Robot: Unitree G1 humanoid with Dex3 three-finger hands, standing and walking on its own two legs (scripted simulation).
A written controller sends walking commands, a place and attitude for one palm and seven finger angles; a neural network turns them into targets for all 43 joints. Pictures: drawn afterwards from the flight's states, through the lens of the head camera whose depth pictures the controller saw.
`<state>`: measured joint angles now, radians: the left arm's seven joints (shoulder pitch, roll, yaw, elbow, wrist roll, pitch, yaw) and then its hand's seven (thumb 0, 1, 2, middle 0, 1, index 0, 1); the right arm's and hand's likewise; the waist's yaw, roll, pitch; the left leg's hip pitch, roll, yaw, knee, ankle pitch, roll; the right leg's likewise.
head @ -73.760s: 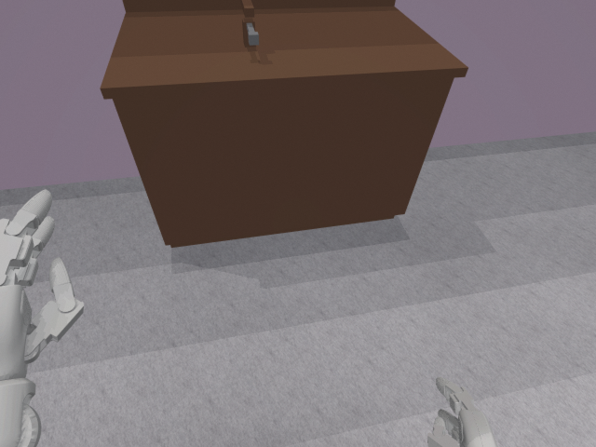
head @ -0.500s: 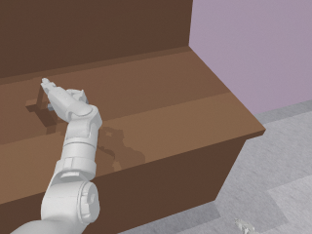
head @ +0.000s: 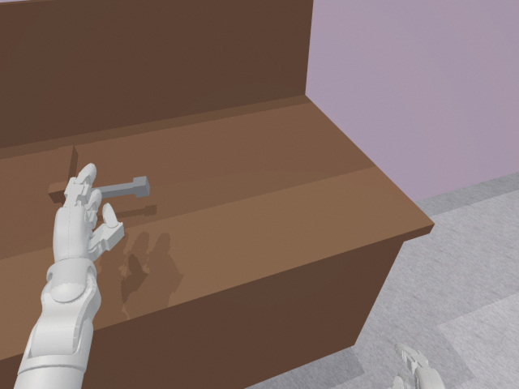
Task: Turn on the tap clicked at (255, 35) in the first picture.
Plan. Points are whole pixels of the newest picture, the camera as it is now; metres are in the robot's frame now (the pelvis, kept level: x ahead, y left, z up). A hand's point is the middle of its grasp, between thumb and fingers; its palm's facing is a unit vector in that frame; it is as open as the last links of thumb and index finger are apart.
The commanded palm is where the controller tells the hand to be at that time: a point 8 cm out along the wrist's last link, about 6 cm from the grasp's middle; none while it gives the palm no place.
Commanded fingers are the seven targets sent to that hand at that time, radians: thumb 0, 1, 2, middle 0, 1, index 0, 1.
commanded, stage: draw the hand back beside the body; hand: left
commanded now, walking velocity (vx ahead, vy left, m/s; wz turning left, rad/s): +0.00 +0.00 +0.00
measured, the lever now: (141, 186) +0.45 +0.27 +0.07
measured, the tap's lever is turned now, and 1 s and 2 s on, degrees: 83 83 83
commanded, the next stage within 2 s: step back with the hand held close in 1.10 s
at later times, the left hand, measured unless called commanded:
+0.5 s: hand (78, 262) +0.23 +0.25 +0.15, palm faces +0.36 -0.90 -0.26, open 7.5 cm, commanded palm +0.19 +0.28 +0.16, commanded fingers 0.00 0.90 0.90 -0.20 -0.28 -0.20 -0.28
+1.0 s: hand (43, 303) +0.17 +0.26 +0.15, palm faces +0.44 -0.84 -0.31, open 7.4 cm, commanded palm +0.13 +0.29 +0.17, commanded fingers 0.00 0.90 0.90 -0.20 -0.30 -0.20 -0.30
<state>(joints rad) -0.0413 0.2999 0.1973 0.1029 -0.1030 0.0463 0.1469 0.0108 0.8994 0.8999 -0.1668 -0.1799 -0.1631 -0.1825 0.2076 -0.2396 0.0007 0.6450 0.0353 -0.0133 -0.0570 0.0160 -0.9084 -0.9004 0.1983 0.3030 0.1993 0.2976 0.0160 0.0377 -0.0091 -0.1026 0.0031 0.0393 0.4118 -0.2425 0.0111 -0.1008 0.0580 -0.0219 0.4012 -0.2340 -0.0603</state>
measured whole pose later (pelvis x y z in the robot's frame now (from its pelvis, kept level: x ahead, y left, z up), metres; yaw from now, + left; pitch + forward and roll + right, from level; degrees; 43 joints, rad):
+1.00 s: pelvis -0.02 +0.01 +0.00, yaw +3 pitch -7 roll -1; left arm 0.41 0.32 0.24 -0.34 -0.09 -0.12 0.10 0.01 0.90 0.90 -0.21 -0.30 -0.20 -0.30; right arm 0.15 -0.22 0.02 0.64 0.00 -0.09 -0.05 0.02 -0.91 -0.90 0.20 0.30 0.20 0.30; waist 0.08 0.07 0.04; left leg -0.07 -0.01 0.00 0.39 -0.20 0.03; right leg -0.03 0.04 -0.06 0.33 -0.18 -0.05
